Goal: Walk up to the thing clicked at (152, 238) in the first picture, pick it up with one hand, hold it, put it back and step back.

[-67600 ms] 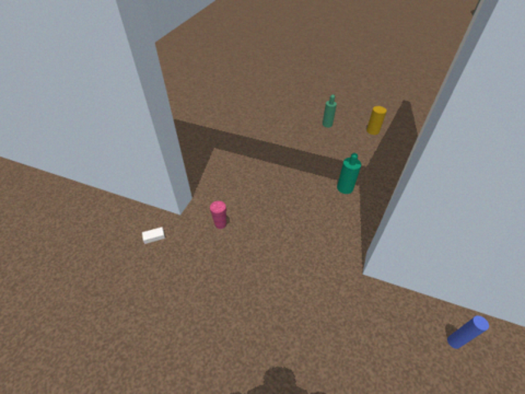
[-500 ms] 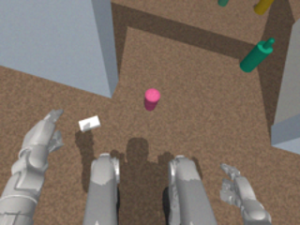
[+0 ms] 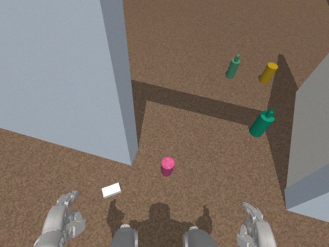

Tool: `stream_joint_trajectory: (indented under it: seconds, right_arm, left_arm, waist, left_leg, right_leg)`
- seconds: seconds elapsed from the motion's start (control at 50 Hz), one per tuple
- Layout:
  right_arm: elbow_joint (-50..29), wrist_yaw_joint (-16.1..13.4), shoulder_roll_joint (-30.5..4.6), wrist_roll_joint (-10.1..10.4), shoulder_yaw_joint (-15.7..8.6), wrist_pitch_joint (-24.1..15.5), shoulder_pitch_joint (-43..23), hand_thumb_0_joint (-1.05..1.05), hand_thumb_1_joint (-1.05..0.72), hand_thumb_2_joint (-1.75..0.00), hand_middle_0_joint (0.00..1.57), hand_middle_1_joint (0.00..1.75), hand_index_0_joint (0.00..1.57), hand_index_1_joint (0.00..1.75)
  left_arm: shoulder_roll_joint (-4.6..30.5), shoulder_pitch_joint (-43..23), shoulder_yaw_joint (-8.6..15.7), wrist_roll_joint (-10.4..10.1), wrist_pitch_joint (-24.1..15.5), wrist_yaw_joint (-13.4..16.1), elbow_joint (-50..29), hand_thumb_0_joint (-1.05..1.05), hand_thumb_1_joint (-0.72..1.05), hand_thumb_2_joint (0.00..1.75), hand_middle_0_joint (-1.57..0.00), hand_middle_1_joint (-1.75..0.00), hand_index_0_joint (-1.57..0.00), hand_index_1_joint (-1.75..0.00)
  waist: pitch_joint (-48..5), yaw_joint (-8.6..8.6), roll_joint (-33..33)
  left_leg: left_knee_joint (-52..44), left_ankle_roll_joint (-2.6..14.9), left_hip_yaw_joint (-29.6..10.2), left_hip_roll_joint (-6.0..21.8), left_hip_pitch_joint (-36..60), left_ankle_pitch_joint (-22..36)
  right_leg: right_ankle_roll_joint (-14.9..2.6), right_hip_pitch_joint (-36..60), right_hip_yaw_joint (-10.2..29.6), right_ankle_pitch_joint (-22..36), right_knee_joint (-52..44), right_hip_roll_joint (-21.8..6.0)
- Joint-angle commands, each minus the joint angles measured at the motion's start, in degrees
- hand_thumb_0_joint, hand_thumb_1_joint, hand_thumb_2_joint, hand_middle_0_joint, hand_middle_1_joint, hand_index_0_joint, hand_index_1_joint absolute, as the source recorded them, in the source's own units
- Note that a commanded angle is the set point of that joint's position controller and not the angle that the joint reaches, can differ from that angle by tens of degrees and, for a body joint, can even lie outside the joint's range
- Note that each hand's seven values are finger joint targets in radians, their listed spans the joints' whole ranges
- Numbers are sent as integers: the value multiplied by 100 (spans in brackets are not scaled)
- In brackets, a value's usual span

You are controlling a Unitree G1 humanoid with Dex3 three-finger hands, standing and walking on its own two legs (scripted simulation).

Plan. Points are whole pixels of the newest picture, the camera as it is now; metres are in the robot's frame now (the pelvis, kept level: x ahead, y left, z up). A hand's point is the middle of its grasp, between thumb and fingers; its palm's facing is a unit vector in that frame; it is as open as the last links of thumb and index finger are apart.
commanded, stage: home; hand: left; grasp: from above
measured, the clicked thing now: (111, 190) +0.47 +0.24 -0.66
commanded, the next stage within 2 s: none
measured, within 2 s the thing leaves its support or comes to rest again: neither
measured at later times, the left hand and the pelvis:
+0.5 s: hand (74, 234) +0.18 +0.18 +0.00, palm faces +0.08 -0.98 -0.19, open 7.4 cm; pelvis +0.03 +0.00 +0.05, yaw +2 degrees
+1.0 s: hand (77, 236) +0.18 +0.18 +0.00, palm faces +0.06 -0.98 -0.20, open 7.4 cm; pelvis +0.02 +0.00 +0.05, yaw +1 degrees
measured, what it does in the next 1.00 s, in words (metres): stands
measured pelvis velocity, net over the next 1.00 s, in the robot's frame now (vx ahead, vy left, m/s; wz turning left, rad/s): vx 0.02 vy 0.00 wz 0.02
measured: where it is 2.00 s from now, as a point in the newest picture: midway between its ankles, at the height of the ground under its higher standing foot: outside the picture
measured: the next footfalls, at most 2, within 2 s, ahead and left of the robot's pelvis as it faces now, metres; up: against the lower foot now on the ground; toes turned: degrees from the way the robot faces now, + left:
none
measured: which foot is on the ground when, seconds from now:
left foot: down 0.00-1.00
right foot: down 0.00-1.00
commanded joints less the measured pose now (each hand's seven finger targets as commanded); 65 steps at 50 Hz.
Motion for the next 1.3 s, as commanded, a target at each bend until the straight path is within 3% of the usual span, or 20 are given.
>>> stream_joint_trajectory:
  seconds: [0.0, 0.1, 0.2, 0.24, 0.3, 0.48, 0.7, 0.86, 0.98, 1.08, 1.14, 1.22, 1.28]
  right_arm:
    - [-915, -242, -710, -32, -320, -450, -40, 0, -90, -90, 20, 30, 20, 30]
    - [-1050, -302, -692, -79, -323, -581, -17, 0, -90, -90, 20, 30, 20, 30]
    - [-1111, -303, -755, -125, -392, -682, 8, 0, -90, -90, 20, 30, 20, 30]
    - [-1106, -300, -774, -140, -391, -722, -57, 0, -90, -90, 20, 30, 20, 30]
    - [-1065, -295, -801, -171, -416, -780, -88, 0, -90, -90, 20, 30, 20, 30]
    - [-1017, -270, -827, -204, -426, -876, -147, 0, -90, -90, 20, 30, 20, 30]
    - [-991, -273, -820, -200, -404, -881, -188, 0, -90, -90, 20, 30, 20, 30]
    - [-1018, -281, -812, -186, -395, -905, -232, 0, -90, -90, 20, 30, 20, 30]
    - [-975, -292, -815, -185, -412, -907, -167, 0, -90, -90, 20, 30, 20, 30]
    - [-1018, -298, -796, -172, -403, -924, -209, 0, -90, -90, 20, 30, 20, 30]
    - [-1000, -305, -806, -170, -400, -931, -195, 0, -90, -90, 20, 30, 20, 30]
    - [-969, -307, -799, -171, -407, -940, -180, 0, -90, -90, 20, 30, 20, 30]
    - [-985, -303, -792, -173, -391, -934, -199, 0, -90, -90, 20, 30, 20, 30]
  left_arm:
    - [487, 362, 317, -109, -124, 49, -1424, 0, 90, 90, -20, -30, -20, -30]
    - [362, 967, 223, -73, -28, -24, -1804, 0, 90, 90, -20, -30, -20, -30]
    - [323, 1180, 136, -78, 18, -158, -2034, 0, 90, 90, -20, -30, -20, -30]
    - [313, 1148, 124, -49, 16, -205, -1996, 0, 90, 90, -20, -30, -20, -30]
    - [360, 969, 145, -15, -25, -246, -1930, 0, 90, 90, -20, -30, -20, -30]
    - [416, 984, 159, 44, -103, -269, -2026, 0, 90, 90, -20, -30, -20, -30]
    - [420, 1000, 160, 21, -93, -247, -1948, 0, 90, 90, -20, -30, -20, -30]
    - [415, 923, 171, 4, -81, -259, -1923, 0, 90, 90, -20, -30, -20, -30]
    - [401, 940, 146, -11, -86, -275, -1908, 0, 90, 90, -20, -30, -20, -30]
    - [417, 959, 174, 0, -85, -259, -1967, 0, 90, 90, -20, -30, -20, -30]
    - [381, 945, 108, 13, -68, -273, -1899, 0, 90, 90, -20, -30, -20, -30]
    - [480, 928, 201, -2, -73, -263, -2041, 0, 90, 90, -20, -30, -20, -30]
    - [329, 1060, 78, -7, -48, -282, -1810, 0, 90, 90, -20, -30, -20, -30]
  waist:
    - [-1059, 67, 323]
    - [-613, 139, 221]
    - [-432, 107, 56]
    - [-186, 119, -50]
    - [-219, 69, -83]
    - [-391, 156, 122]
    - [-365, 191, 28]
    - [-146, 206, 22]
    - [-281, 168, -12]
    - [-251, 225, 40]
    - [-164, 172, -11]
    - [-215, 221, -8]
    - [-220, 171, -48]
  left_leg:
    - [-1595, 181, 143, -240, 2037, 1278]
    - [-2034, 178, 144, -252, 2365, 1360]
    - [-2146, 198, 196, -281, 2581, 1597]
    - [-2226, 202, 205, -282, 2571, 1421]
    - [-2196, 212, 216, -287, 2661, 1431]
    - [-2204, 173, 195, -295, 2828, 1625]
    - [-2205, 192, 213, -301, 2744, 1492]
    - [-2319, 195, 220, -294, 2601, 940]
    - [-2264, 198, 220, -289, 2651, 1091]
    - [-2286, 188, 240, -292, 2594, 993]
    - [-2310, 198, 246, -286, 2610, 866]
    - [-2264, 195, 255, -292, 2595, 975]
    - [-2252, 199, 231, -290, 2582, 1019]
  right_leg:
    - [-117, 1325, 64, 1514, -1697, 180]
    - [-114, 1610, -48, 1525, -2052, 209]
    - [-68, 1800, -90, 1709, -2248, 208]
    - [-60, 1738, -116, 1528, -2295, 207]
    - [-39, 1735, -84, 1541, -2331, 185]
    - [-53, 1869, -64, 1727, -2233, 162]
    - [-34, 1896, -47, 1638, -2300, 153]
    - [-43, 1749, -48, 1095, -2410, 154]
    - [-36, 1775, -27, 1252, -2357, 154]
    - [-57, 1760, -31, 1121, -2375, 146]
    - [-50, 1692, -15, 1017, -2399, 144]
    - [-46, 1746, -27, 1113, -2377, 138]
    - [-38, 1731, -26, 1178, -2351, 149]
